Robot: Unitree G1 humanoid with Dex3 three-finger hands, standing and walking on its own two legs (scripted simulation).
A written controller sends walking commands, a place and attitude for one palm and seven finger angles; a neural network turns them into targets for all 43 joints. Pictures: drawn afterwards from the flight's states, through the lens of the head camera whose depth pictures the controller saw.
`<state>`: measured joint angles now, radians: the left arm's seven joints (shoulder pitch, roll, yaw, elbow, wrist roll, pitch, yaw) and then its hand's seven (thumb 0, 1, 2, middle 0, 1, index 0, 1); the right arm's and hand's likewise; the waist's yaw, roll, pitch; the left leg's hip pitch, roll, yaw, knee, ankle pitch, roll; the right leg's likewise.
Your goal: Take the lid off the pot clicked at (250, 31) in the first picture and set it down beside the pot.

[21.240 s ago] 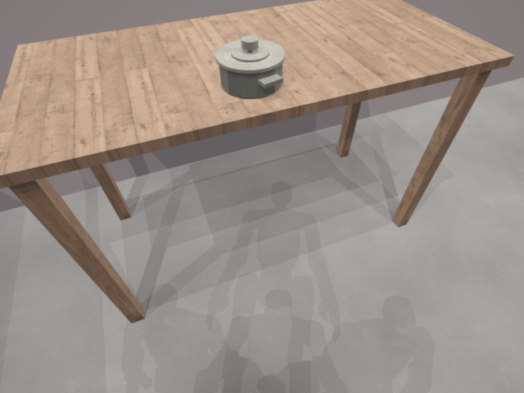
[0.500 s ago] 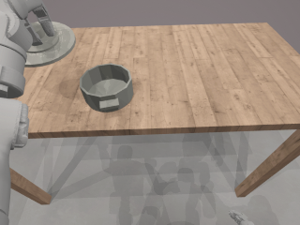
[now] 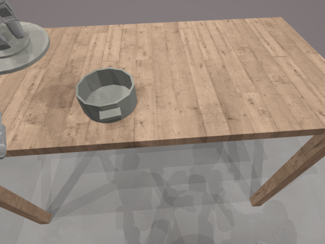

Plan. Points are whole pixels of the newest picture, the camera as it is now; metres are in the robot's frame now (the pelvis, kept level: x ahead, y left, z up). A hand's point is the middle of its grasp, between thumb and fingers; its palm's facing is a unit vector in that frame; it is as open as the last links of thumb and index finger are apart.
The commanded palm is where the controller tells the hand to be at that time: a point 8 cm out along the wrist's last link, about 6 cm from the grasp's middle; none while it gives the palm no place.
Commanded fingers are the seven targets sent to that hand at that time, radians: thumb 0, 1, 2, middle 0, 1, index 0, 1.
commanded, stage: move the lid sideways beside the pot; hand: left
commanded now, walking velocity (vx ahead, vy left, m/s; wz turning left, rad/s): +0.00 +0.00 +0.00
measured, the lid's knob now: out of the picture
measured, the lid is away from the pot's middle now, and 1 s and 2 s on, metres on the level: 0.18 0.22 0.23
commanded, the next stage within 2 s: lower the lid onto the table in 0.60 s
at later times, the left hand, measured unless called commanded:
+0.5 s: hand out of the picture +0.44 +0.36 +0.29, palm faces -0.19 -0.15 -0.97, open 6.1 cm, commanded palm +0.44 +0.36 +0.37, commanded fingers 0.00 0.80 0.85 -0.83 -1.07 -0.93 -1.06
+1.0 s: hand out of the picture +0.45 +0.34 +0.27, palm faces -0.24 -0.22 -0.94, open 6.1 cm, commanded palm +0.45 +0.36 +0.34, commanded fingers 0.00 0.80 0.85 -0.83 -1.07 -0.93 -1.06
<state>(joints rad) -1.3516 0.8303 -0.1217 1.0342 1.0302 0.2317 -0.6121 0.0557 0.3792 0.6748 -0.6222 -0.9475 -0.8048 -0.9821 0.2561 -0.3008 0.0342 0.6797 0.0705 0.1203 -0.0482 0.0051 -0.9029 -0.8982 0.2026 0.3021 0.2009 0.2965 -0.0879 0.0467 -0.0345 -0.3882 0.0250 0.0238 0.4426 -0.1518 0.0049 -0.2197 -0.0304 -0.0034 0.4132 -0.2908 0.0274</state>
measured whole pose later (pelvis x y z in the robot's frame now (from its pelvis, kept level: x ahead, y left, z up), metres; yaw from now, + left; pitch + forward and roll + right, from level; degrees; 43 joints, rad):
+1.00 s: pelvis +0.01 +0.00 +0.00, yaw +0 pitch +6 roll -1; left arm -1.39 0.92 -0.11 1.20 1.05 0.22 -0.61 0.06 0.38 0.68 -0.62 -0.94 -0.81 -0.99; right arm 0.27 -0.31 0.04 0.70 0.08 0.13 -0.05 0.00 -0.90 -0.90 0.20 0.30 0.20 0.30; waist -0.10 0.04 -0.02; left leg -0.39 0.03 0.02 0.44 -0.16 0.01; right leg -0.21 -0.03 0.00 0.38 -0.28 0.03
